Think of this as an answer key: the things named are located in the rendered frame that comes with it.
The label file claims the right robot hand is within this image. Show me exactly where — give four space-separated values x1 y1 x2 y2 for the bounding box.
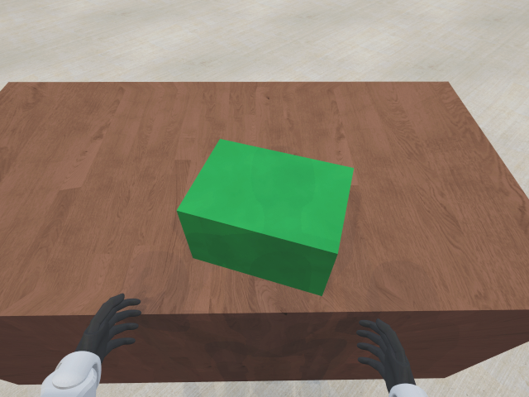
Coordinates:
356 318 416 393

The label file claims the pedestal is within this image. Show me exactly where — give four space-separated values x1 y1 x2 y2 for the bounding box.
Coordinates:
0 82 529 385

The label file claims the carton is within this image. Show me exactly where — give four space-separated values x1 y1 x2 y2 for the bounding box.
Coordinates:
177 139 354 296

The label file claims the left robot forearm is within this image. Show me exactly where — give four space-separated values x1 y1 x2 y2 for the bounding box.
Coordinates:
40 351 102 397

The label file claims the left robot hand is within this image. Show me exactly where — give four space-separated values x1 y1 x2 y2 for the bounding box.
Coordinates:
74 294 141 364

